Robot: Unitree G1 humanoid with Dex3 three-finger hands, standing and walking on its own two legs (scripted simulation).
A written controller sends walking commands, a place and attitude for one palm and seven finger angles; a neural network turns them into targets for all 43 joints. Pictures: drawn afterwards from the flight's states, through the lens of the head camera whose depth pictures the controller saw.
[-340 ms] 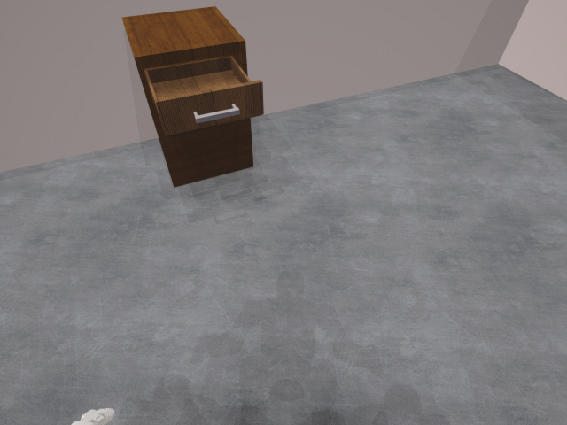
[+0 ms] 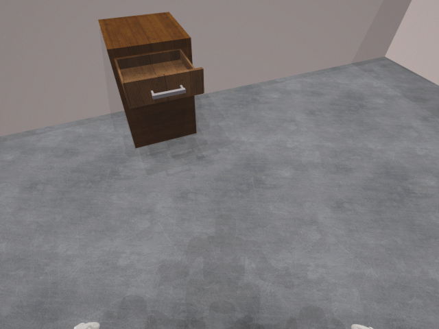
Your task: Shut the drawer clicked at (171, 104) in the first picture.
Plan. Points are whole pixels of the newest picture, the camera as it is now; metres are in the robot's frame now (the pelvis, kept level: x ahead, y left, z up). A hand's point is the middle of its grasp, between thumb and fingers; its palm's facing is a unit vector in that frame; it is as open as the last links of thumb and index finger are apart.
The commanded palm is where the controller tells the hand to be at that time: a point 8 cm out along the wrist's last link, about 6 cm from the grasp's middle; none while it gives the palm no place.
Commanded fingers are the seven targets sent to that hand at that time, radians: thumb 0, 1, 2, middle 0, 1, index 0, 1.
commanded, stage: stand and wait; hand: left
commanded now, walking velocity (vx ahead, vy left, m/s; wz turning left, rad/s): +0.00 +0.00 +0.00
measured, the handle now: (168, 91) +1.16 +0.32 -0.22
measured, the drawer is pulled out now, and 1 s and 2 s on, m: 0.26 0.26 0.26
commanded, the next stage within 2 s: look at it before walking up in 0.50 s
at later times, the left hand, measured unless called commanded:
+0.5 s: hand out of the picture +0.05 +0.23 -0.15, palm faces -0.04 -0.94 -0.33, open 7.4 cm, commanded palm none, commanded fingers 0.00 0.90 0.90 -0.20 -0.30 -0.20 -0.30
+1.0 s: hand out of the picture +0.05 +0.23 -0.15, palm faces -0.04 -0.94 -0.32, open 7.4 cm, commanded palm none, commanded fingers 0.00 0.90 0.90 -0.20 -0.30 -0.20 -0.30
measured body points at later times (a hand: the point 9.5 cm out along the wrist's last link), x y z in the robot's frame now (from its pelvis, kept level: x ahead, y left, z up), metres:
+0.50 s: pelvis -0.02 -0.01 +0.00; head -0.02 -0.02 +0.45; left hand +0.05 +0.28 -0.13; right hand +0.04 -0.30 -0.14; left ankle -0.01 +0.12 -0.74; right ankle -0.01 -0.13 -0.74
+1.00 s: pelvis -0.02 -0.01 +0.01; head -0.01 -0.01 +0.45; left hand +0.06 +0.28 -0.13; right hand +0.05 -0.30 -0.13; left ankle -0.01 +0.12 -0.74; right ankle -0.01 -0.13 -0.74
